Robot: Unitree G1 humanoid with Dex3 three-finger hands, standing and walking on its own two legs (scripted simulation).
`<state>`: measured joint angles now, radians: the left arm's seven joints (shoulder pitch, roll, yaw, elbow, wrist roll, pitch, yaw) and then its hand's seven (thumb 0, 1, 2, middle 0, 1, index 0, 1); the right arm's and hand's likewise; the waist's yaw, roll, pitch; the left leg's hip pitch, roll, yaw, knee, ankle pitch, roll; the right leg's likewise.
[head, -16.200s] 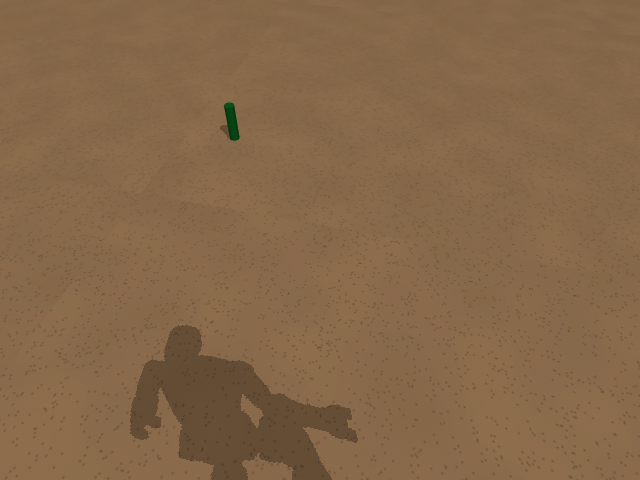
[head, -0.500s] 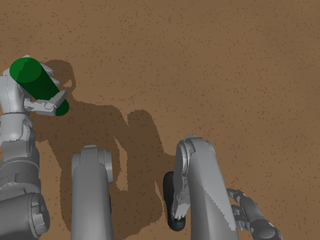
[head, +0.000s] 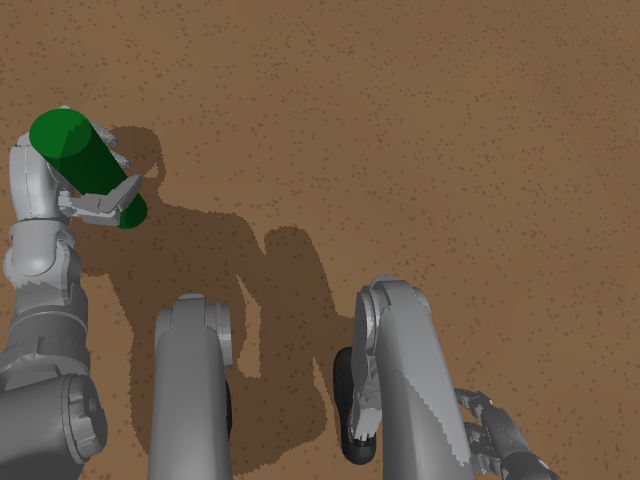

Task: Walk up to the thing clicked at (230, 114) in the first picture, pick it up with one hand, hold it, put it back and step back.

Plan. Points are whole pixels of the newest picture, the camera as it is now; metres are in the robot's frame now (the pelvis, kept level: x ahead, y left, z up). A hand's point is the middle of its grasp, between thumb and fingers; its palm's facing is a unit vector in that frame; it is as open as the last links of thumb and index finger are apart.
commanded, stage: settle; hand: left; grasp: from the side
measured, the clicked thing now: (101, 180) +0.46 +0.23 -0.05
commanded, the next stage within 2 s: lift in 0.02 s
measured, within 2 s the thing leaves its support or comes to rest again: neither
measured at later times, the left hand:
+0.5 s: hand (98, 163) +0.45 +0.21 +0.01, palm faces +0.09 -1.00 -0.04, open 7.9 cm
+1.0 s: hand out of the picture +0.41 +0.21 +0.17, palm faces +0.10 -0.99 -0.06, open 7.8 cm
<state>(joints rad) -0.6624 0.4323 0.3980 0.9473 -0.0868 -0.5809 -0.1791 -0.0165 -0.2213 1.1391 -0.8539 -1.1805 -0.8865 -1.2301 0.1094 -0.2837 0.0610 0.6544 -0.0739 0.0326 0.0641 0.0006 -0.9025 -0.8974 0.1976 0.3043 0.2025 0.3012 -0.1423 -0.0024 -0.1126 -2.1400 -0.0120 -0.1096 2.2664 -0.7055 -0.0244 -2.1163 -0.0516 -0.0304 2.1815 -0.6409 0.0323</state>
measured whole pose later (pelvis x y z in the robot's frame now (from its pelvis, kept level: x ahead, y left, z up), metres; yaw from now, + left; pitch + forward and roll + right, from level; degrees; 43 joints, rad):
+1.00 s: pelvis +0.03 +0.00 +0.16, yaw +2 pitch +30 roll -4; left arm -0.29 0.29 0.24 0.37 -0.18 -0.29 -0.11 -0.02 -0.22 1.16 -0.85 -1.19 -0.88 -1.24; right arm 0.14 -0.25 0.00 0.61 0.04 -0.01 -0.03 0.00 -0.91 -0.89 0.20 0.30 0.20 0.30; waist -0.05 0.03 -0.18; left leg -1.62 0.02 -0.07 1.77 -0.68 -0.01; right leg -1.61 -0.05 -0.03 1.70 -0.62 0.03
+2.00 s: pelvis +0.08 +0.00 +0.33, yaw +3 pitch +12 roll -2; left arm -0.11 0.23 0.14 0.39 -0.18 -0.31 -0.09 -0.02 -0.23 1.17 -0.85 -1.19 -0.89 -1.24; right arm 0.23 -0.22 0.01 0.64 0.02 -0.05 -0.05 0.01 -0.90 -0.89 0.20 0.30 0.20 0.30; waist -0.03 0.01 -0.07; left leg -0.77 0.04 -0.04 1.05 -0.50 -0.02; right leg -0.77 -0.03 -0.04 1.00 -0.45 0.02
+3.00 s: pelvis +0.08 -0.01 +0.36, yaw +3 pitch +6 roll -1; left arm -0.09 0.20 0.14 0.44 -0.18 -0.34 -0.14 -0.02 -0.21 1.14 -0.85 -1.18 -0.89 -1.22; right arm 0.22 -0.22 0.00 0.65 0.02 -0.02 -0.05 0.01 -0.91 -0.89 0.20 0.30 0.20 0.30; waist -0.02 0.01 -0.02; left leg -0.53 0.04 -0.02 0.86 -0.44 -0.03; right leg -0.54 -0.03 -0.03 0.83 -0.39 0.02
